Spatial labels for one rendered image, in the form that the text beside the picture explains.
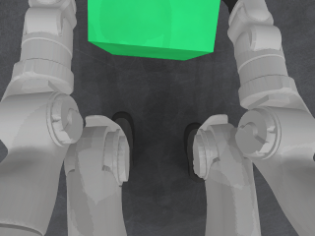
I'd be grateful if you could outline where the left robot forearm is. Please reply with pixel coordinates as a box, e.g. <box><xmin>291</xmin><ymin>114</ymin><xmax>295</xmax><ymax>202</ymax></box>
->
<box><xmin>0</xmin><ymin>0</ymin><xmax>77</xmax><ymax>140</ymax></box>

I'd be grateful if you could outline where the robot thigh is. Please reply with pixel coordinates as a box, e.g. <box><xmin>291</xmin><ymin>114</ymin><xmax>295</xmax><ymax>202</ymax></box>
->
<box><xmin>192</xmin><ymin>123</ymin><xmax>262</xmax><ymax>236</ymax></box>
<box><xmin>66</xmin><ymin>126</ymin><xmax>130</xmax><ymax>236</ymax></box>

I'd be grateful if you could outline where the right robot thigh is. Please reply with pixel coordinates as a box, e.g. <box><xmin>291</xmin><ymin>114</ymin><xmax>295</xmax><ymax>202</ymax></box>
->
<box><xmin>192</xmin><ymin>123</ymin><xmax>262</xmax><ymax>236</ymax></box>

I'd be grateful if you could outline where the robot left upper arm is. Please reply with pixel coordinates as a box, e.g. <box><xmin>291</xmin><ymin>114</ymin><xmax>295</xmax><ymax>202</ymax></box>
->
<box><xmin>0</xmin><ymin>90</ymin><xmax>84</xmax><ymax>236</ymax></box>

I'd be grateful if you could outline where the carton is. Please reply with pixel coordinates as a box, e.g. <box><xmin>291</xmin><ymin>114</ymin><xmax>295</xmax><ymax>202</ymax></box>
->
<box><xmin>88</xmin><ymin>0</ymin><xmax>221</xmax><ymax>61</ymax></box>

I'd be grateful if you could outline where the robot right hand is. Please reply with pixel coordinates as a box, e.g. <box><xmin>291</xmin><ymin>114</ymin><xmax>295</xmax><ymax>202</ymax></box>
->
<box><xmin>222</xmin><ymin>0</ymin><xmax>238</xmax><ymax>14</ymax></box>

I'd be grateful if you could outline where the robot right upper arm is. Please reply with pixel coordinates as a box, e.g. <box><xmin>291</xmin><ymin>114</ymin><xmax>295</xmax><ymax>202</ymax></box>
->
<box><xmin>235</xmin><ymin>105</ymin><xmax>315</xmax><ymax>236</ymax></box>

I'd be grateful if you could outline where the left robot thigh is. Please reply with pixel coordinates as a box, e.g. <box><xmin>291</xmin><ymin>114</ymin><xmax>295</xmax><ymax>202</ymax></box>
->
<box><xmin>66</xmin><ymin>126</ymin><xmax>130</xmax><ymax>236</ymax></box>

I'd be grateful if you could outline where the right robot forearm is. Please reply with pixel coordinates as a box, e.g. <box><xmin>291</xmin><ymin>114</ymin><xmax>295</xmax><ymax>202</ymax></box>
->
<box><xmin>227</xmin><ymin>0</ymin><xmax>312</xmax><ymax>115</ymax></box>

